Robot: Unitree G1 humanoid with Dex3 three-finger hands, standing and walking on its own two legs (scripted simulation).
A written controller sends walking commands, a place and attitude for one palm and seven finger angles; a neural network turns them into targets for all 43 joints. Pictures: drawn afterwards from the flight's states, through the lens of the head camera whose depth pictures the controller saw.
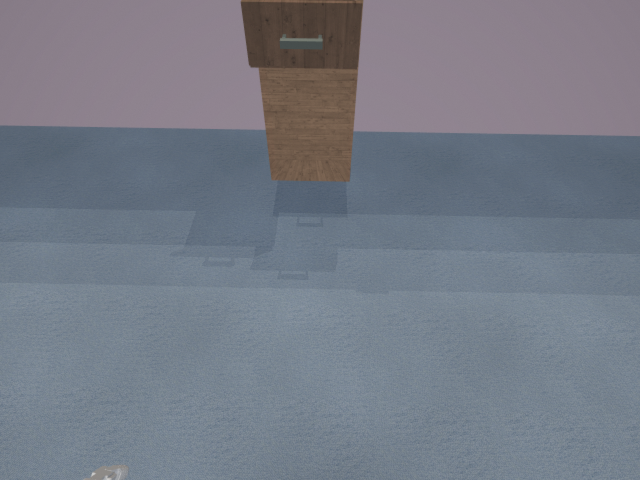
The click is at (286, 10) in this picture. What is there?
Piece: drawer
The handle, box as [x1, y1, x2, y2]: [280, 34, 322, 48]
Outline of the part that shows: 280,38 280,48 322,47 321,35 319,35 317,38 286,38 285,34 283,34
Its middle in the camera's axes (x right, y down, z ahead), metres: -0.06 -0.58 +1.13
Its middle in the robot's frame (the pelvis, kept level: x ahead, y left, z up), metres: +1.24 +0.12 +0.03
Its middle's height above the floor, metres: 0.80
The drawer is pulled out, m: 0.30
